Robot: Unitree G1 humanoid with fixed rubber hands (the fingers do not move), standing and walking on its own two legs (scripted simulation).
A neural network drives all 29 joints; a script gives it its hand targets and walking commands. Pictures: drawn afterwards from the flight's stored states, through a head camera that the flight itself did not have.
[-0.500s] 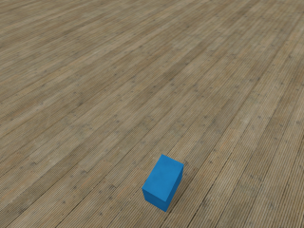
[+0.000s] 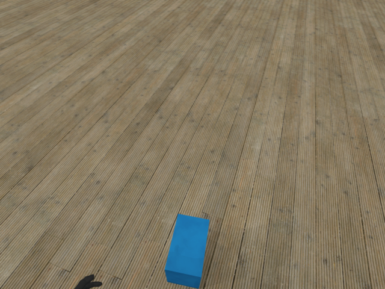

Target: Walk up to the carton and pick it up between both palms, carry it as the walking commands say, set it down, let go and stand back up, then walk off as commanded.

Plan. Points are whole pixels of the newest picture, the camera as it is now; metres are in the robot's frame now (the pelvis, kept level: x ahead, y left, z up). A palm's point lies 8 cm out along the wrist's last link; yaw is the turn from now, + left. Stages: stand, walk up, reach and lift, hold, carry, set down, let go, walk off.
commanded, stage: walk up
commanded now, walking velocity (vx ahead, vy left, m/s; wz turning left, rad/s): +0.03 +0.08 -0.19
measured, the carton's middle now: (188, 251) +0.43 +0.00 -0.67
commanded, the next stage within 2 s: none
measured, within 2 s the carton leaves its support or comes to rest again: neither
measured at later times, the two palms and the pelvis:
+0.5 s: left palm out of the picture +0.10 +0.29 -0.15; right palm out of the picture +0.03 -0.24 -0.12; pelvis +0.02 +0.02 +0.00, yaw -3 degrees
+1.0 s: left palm out of the picture +0.09 +0.19 -0.12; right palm out of the picture -0.01 -0.28 -0.15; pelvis +0.01 -0.03 +0.00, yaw -4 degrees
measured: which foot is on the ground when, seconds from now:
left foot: down 0.00-0.08, up 0.10-0.36, down 0.38-0.72, up 0.74-0.98, down 1.00-1.00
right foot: up 0.00-0.04, down 0.06-0.38, up 0.40-0.70, down 0.72-1.00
